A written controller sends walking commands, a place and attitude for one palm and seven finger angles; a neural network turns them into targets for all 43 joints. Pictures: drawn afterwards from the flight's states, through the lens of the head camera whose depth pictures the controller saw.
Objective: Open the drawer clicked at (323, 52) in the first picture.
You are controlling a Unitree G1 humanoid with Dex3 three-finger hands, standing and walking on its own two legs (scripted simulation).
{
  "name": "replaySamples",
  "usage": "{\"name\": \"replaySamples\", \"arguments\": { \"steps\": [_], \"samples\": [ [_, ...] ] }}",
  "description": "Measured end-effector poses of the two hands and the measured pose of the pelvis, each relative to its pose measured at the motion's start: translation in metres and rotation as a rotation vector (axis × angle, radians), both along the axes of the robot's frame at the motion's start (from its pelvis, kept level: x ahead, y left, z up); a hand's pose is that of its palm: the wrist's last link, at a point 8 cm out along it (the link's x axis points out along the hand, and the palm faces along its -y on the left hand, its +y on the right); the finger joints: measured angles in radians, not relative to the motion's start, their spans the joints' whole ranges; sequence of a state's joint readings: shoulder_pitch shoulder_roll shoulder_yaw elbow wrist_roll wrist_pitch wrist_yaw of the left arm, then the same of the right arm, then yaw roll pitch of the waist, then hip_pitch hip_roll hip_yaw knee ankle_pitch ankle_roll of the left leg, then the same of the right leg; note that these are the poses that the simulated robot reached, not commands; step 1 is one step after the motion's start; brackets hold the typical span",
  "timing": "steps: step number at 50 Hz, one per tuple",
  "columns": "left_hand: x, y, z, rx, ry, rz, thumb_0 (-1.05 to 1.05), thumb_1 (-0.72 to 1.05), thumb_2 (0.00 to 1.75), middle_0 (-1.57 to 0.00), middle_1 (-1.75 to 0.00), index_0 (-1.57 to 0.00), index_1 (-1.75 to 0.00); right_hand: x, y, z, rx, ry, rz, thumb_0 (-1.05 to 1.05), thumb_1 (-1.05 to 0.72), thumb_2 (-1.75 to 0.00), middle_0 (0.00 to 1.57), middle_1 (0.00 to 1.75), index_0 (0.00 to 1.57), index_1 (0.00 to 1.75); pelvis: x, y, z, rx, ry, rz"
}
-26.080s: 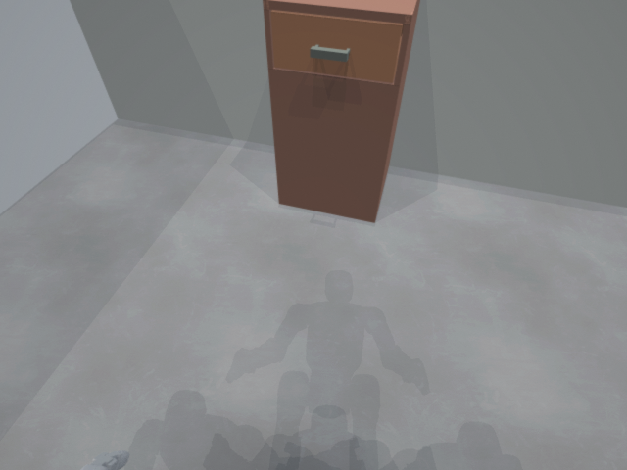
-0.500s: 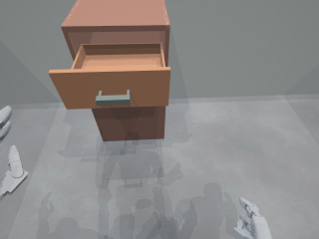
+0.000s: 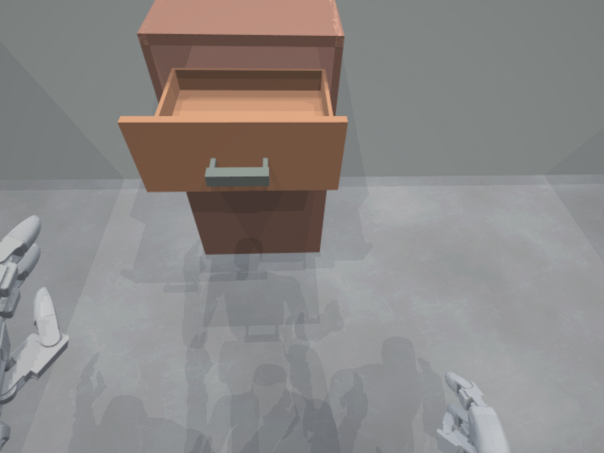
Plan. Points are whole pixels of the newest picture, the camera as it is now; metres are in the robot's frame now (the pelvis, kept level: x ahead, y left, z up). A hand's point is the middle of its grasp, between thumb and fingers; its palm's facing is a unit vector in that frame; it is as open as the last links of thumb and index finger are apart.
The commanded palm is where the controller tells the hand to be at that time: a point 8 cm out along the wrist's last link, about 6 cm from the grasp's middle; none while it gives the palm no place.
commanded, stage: stop stepping back and stand still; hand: left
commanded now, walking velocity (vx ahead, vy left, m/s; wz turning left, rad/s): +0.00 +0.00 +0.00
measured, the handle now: (238, 169) +0.61 +0.16 -0.02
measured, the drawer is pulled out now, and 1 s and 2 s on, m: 0.29 0.29 0.29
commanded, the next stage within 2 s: let the arm hang, fingers relaxed in 0.10 s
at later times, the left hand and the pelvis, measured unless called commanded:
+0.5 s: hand out of the picture +0.04 +0.18 -0.17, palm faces -0.07 -0.97 -0.21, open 7.4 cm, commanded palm none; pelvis -0.03 -0.01 -0.01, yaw +1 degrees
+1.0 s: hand out of the picture -0.02 +0.20 -0.17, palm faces +0.03 -0.96 -0.28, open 7.4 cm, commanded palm none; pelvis -0.03 -0.01 +0.00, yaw +1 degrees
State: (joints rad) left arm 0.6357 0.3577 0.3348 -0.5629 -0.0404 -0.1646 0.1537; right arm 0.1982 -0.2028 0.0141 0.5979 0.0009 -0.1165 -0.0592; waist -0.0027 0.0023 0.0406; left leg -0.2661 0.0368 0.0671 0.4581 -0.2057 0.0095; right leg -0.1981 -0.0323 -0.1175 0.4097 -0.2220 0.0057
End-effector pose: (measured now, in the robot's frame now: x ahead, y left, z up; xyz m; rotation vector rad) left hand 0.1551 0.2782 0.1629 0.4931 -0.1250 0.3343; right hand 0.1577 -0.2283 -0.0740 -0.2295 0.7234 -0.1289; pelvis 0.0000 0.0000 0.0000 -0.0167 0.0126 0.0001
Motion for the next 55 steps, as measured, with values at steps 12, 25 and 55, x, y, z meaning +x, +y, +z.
{"name": "replaySamples", "arguments": {
  "steps": [12,25,55],
  "samples": [
    [0.001,0.008,-0.022,0.035,0.076,-0.036,0.01,0.89,0.90,-0.20,-0.30,-0.21,-0.30,-0.006,-0.001,-0.008,0.008,0.014,0.035,0.01,-0.90,-0.90,0.21,0.30,0.20,0.30,-0.008,0.005,-0.002,-0.004,0.015,0.015],
    [-0.117,-0.049,-0.301,-0.412,1.284,0.084,0.02,0.91,0.90,-0.20,-0.30,-0.20,-0.30,-0.103,-0.042,-0.056,-0.017,0.415,-0.060,0.01,-0.90,-0.90,0.20,0.30,0.20,0.30,-0.025,-0.007,-0.012,0.016,-0.030,0.017],
    [-0.160,-0.041,-0.297,-0.451,1.401,0.257,0.01,0.91,0.90,-0.19,-0.30,-0.20,-0.30,-0.173,-0.004,-0.077,0.102,0.654,-0.113,0.01,-0.91,-0.90,0.20,0.30,0.20,0.30,-0.023,-0.011,0.001,0.016,-0.050,0.017]
  ]
}}
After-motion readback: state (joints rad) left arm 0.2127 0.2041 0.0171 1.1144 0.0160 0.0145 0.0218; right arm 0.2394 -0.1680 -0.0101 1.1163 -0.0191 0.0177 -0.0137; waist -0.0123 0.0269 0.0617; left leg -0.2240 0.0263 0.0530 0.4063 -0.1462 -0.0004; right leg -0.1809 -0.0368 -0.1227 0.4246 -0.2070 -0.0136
